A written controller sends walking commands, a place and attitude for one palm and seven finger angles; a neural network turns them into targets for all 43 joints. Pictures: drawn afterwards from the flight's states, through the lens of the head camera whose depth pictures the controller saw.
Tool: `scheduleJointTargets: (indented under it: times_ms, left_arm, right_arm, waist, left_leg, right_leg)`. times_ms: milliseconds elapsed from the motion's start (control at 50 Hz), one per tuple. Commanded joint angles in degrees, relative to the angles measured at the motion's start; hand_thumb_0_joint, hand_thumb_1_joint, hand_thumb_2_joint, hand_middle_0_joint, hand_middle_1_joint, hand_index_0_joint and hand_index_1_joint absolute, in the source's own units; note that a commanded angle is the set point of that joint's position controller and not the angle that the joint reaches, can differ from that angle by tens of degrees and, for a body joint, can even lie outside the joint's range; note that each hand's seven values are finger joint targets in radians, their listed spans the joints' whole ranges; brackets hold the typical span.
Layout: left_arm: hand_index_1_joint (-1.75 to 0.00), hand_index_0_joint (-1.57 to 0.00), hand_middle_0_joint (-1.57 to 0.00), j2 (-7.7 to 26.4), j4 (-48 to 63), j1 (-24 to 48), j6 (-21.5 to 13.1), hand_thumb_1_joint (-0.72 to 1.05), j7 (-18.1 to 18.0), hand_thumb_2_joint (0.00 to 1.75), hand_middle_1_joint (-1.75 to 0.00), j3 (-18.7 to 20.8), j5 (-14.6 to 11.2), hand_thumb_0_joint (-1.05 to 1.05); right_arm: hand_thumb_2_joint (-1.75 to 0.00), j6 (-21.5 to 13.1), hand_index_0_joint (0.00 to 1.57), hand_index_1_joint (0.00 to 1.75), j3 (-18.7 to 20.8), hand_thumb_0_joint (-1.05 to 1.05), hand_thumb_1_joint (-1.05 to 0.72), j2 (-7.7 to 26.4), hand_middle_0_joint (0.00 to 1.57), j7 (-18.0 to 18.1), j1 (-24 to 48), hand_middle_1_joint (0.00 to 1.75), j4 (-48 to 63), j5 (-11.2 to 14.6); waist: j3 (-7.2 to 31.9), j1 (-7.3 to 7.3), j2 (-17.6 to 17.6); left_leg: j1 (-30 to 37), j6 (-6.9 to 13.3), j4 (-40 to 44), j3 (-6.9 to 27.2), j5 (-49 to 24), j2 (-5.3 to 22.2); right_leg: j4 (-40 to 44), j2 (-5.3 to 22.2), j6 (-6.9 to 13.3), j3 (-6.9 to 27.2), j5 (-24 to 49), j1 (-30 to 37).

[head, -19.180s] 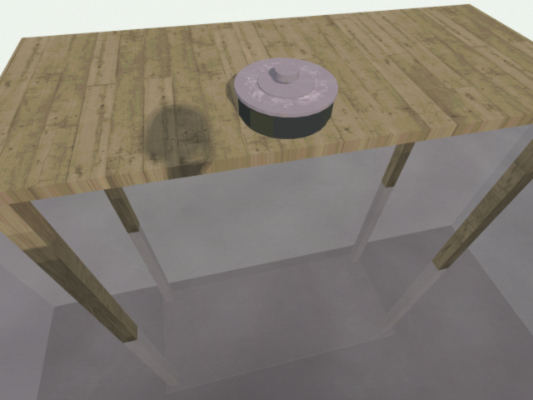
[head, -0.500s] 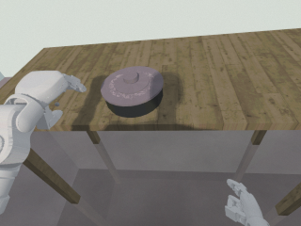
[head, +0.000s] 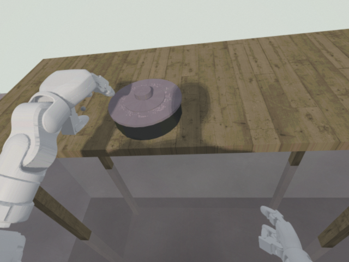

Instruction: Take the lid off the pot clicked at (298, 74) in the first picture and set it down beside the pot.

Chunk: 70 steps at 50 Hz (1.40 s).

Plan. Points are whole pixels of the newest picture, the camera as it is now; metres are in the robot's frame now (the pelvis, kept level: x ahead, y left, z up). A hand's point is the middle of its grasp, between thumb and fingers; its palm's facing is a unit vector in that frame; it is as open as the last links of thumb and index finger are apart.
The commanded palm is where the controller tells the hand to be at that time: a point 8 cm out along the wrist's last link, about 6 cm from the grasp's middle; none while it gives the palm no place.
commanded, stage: move the open hand above the knob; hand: left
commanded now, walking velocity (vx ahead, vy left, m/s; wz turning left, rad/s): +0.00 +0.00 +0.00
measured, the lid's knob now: (142, 92) +0.49 +0.13 +0.16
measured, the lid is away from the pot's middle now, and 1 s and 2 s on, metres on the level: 0.00 0.00 0.00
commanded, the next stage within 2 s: lower the open fingers around the knob in 1.98 s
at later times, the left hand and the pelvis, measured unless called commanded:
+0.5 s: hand (107, 91) +0.40 +0.17 +0.23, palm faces -0.04 -0.02 -1.00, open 9.9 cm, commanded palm +0.37 +0.18 +0.29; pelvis +0.01 +0.00 +0.00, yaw +0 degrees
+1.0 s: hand (133, 77) +0.45 +0.12 +0.23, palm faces -0.06 -0.03 -1.00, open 9.9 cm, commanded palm +0.42 +0.14 +0.29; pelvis +0.02 +0.01 +0.00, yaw -1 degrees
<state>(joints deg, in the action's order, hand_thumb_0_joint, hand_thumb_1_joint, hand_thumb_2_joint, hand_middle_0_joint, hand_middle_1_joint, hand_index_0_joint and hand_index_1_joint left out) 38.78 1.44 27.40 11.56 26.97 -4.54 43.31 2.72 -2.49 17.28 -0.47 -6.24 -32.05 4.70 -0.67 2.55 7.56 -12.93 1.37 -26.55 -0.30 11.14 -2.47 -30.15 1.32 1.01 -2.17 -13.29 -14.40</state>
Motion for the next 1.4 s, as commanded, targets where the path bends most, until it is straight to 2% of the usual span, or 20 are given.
scheduleJointTargets:
  times_ms: [0,120,160,220,280,420,520,580,620,680,740,780,900,920,1040,1060,1120,1260,1320,1380]
  left_arm:
    - [-0.08,-0.89,-0.89,14.33,5.3,23.16,0.86,-0.39,-2.64,1.73,-0.08,9.86,0.53,0.0]
    - [-0.08,-0.89,-0.89,13.38,7.63,27.9,2.11,-0.39,-2.87,1.73,-0.08,7.7,1.94,0.0]
    - [-0.08,-0.89,-0.89,11.47,2.53,29.37,2.86,-0.39,-3.0,1.73,-0.08,5.89,1.98,0.0]
    - [-0.08,-0.89,-0.89,10.41,5.81,30.85,2.68,-0.39,-3.28,1.73,-0.08,4.88,2.26,0.0]
    - [-0.08,-0.89,-0.89,9.15,2.13,33.3,3.64,-0.39,-3.62,1.73,-0.08,3.41,2.62,0.0]
    - [-0.08,-0.89,-0.89,9.81,1.41,36.92,4.16,-0.39,-4.17,1.73,-0.08,3.73,3.54,0.0]
    - [-0.08,-0.89,-0.89,4.56,-1.45,37.15,5.25,-0.39,-3.81,1.73,-0.08,-0.56,3.43,0.0]
    - [-0.08,-0.89,-0.89,6.54,-3.57,40.46,5.92,-0.39,-4.14,1.73,-0.08,0.48,4.13,0.0]
    - [-0.08,-0.89,-0.89,7.21,-0.08,43.64,5.42,-0.39,-4.55,1.73,-0.08,0.77,4.39,0.0]
    - [-0.08,-0.89,-0.89,2.4,-6.05,45.34,6.41,-0.39,-4.8,1.73,-0.08,-3.12,4.43,0.0]
    - [-0.08,-0.89,-0.89,5.36,-5.96,46.47,6.41,-0.39,-5.39,1.73,-0.08,-0.52,4.83,0.0]
    - [-0.08,-0.89,-0.89,1.69,-8.65,47.23,7.09,-0.39,-5.34,1.73,-0.08,-3.63,5.06,0.0]
    - [-0.08,-0.89,-0.89,0.74,-10.56,48.14,7.55,-0.39,-6.01,1.73,-0.08,-3.29,4.17,0.0]
    - [-0.08,-0.89,-0.89,4.3,-11.92,48.72,7.99,-0.39,-6.02,1.73,-0.08,-1.1,5.78,0.0]
    - [-0.08,-0.89,-0.89,2.65,-16.63,53.09,8.88,-0.39,-6.04,1.73,-0.08,-3.25,6.18,0.0]
    - [-0.08,-0.89,-0.89,-1.15,-17.5,54.88,9.01,-0.39,-5.8,1.73,-0.08,-6.66,6.15,0.0]
    - [-0.08,-0.89,-0.89,-0.42,-14.9,59.27,8.77,-0.39,-6.09,1.73,-0.08,-6.33,6.17,0.0]
    - [-0.08,-0.89,-0.89,-2.66,-20.84,57.5,9.53,-0.39,-5.4,1.73,-0.08,-7.55,6.7,0.0]
    - [-0.08,-0.89,-0.89,2.2,-17.04,56.4,9.19,-0.39,-5.49,1.73,-0.08,-2.9,6.71,0.0]
    - [-0.08,-0.89,-0.89,-0.71,-17.59,55.4,9.74,-0.39,-4.96,1.73,-0.08,-5.37,6.65,0.0]
  right_arm:
    - [-0.9,-2.94,0.2,0.3,1.91,0.0,-0.9,5.07,0.2,0.19,9.91,0.3,10.36,0.46]
    - [-0.9,-2.42,0.2,0.3,1.37,0.0,-0.9,3.71,0.2,-0.21,10.04,0.3,10.4,-0.1]
    - [-0.9,-1.59,0.2,0.3,1.48,0.0,-0.9,4.3,0.2,-0.11,9.71,0.3,9.22,0.14]
    - [-0.9,-1.94,0.2,0.3,1.45,0.0,-0.9,3.62,0.2,-0.35,10.08,0.3,10.23,0.1]
    - [-0.9,-1.26,0.2,0.3,1.36,0.0,-0.9,3.91,0.2,-0.28,10.15,0.3,9.36,0.2]
    - [-0.9,-1.47,0.2,0.3,1.26,0.0,-0.9,3.46,0.2,-0.3,9.33,0.3,9.55,-0.1]
    - [-0.9,-0.89,0.2,0.3,1.33,0.0,-0.9,3.38,0.2,-0.67,9.27,0.3,9.4,0.24]
    - [-0.9,-0.56,0.2,0.3,1.41,0.0,-0.9,4.02,0.2,-0.44,9.23,0.3,8.6,0.34]
    - [-0.9,-1.05,0.2,0.3,1.43,0.0,-0.9,3.43,0.2,-0.48,8.86,0.3,9.1,0.19]
    - [-0.9,-0.68,0.2,0.3,1.5,0.0,-0.9,3.54,0.2,-0.35,8.38,0.3,7.72,0.41]
    - [-0.9,-0.98,0.2,0.3,1.66,0.0,-0.9,3.73,0.2,-0.34,8.16,0.3,7.93,0.11]
    - [-0.9,-0.52,0.2,0.3,1.45,0.0,-0.9,3.55,0.2,-0.41,8.02,0.3,7.24,0.26]
    - [-0.9,-0.29,0.2,0.3,1.97,0.0,-0.9,4.2,0.2,-0.75,7.03,0.3,7.19,0.35]
    - [-0.9,-0.21,0.2,0.3,1.46,0.0,-0.9,3.84,0.2,-0.55,7.33,0.3,6.93,0.04]
    - [-0.9,0.2,0.2,0.3,1.4,0.0,-0.9,4.03,0.2,0.09,6.59,0.3,6.06,0.07]
    - [-0.9,-0.02,0.2,0.3,1.27,0.0,-0.9,3.64,0.2,0.1,6.89,0.3,6.29,0.33]
    - [-0.9,-0.8,0.2,0.3,1.59,0.0,-0.9,3.46,0.2,-0.14,6.51,0.3,6.32,0.17]
    - [-0.9,-0.39,0.2,0.3,1.61,0.0,-0.9,3.7,0.2,-0.1,5.8,0.3,5.78,0.25]
    - [-0.9,-0.41,0.2,0.3,1.91,0.0,-0.9,3.83,0.2,-0.48,5.64,0.3,6.29,-0.13]
    - [-0.9,-0.01,0.2,0.3,1.88,0.0,-0.9,3.79,0.2,-0.73,5.8,0.3,6.21,0.15]
  waist:
    - [14.62,-0.41,-7.35]
    - [19.52,0.39,-6.54]
    - [13.76,-0.35,-8.1]
    - [19.08,0.13,-7.0]
    - [15.98,-0.47,-7.67]
    - [21.82,-0.27,-7.49]
    - [19.12,-1.19,-8.46]
    - [17.37,-1.28,-7.79]
    - [22.07,-1.13,-7.45]
    - [17.91,-2.21,-8.65]
    - [21.31,-1.5,-8.87]
    - [19.33,-2.14,-9.14]
    - [20.46,-2.65,-9.33]
    - [21.79,-1.68,-10.23]
    - [20.21,-2.84,-11.74]
    - [19.79,-3.41,-11.41]
    - [25.2,-3.43,-8.42]
    - [22.2,-3.34,-10.97]
    - [26.39,-2.29,-10.53]
    - [22.9,-2.78,-10.9]
  left_leg:
    - [3.58,1.7,2.51,0.35,-5.07,-0.66]
    - [4.29,1.59,3.37,0.53,-8.23,-0.9]
    - [2.54,1.34,4.33,0.49,-4.62,-0.32]
    - [4.49,1.57,3.92,0.42,-6.04,-0.75]
    - [3.38,1.48,4.22,0.45,-4.92,-0.52]
    - [4.19,1.6,3.61,0.21,-9.01,-0.9]
    - [4.51,1.7,3.62,-0.04,-8.87,-0.76]
    - [3.82,1.61,4.19,0.21,-7.66,-0.53]
    - [5.6,1.74,3.99,0.32,-9.26,-0.79]
    - [5.26,1.67,4.33,0.4,-8.36,-0.48]
    - [5.05,1.82,4.18,0.2,-9.49,-0.66]
    - [4.93,1.7,4.36,0.05,-9.6,-0.58]
    - [5.49,1.98,3.66,0.13,-11.46,-0.58]
    - [4.59,1.78,4.47,-0.33,-10.77,-0.44]
    - [3.67,2.07,4.63,-0.8,-10.02,-0.56]
    - [3.88,2.02,4.67,-0.59,-9.66,-0.68]
    - [6.91,2.21,3.86,0.05,-12.03,-0.91]
    - [4.99,2.4,4.38,-0.05,-12.41,-0.87]
    - [6.26,2.58,3.91,0.14,-15.15,-0.8]
    - [5.74,2.51,4.2,-0.05,-15.56,-0.61]
  right_leg:
    - [5.45,-0.99,0.33,1.01,5.07,4.05]
    - [4.29,-0.61,0.37,1.3,8.47,8.0]
    - [5.1,-0.73,0.27,0.29,4.69,4.14]
    - [4.53,-0.7,0.51,1.03,5.78,6.69]
    - [4.64,-0.64,0.52,0.63,4.92,4.81]
    - [3.76,-0.51,0.66,1.44,10.02,9.17]
    - [3.99,-0.81,0.66,0.7,9.88,6.58]
    - [3.97,-0.8,0.85,0.54,8.39,5.47]
    - [3.74,-0.9,0.84,1.02,9.99,8.11]
    - [4.18,-1.13,0.93,0.31,8.84,4.81]
    - [3.8,-0.84,0.95,0.95,10.71,7.97]
    - [3.94,-0.89,0.99,0.57,10.84,6.31]
    - [4.21,-0.92,1.13,0.62,13.57,7.09]
    - [3.88,-0.78,0.95,1.01,13.2,8.78]
    - [4.57,-0.57,0.58,1.17,14.01,8.29]
    - [4.3,-0.62,0.61,0.87,13.34,7.11]
    - [3.6,-0.8,0.86,1.23,15.39,8.34]
    - [3.76,-0.52,0.88,1.09,16.81,8.28]
    - [3.38,-0.45,0.93,1.63,19.7,11.51]
    - [3.61,-0.62,0.96,1.03,19.68,9.5]
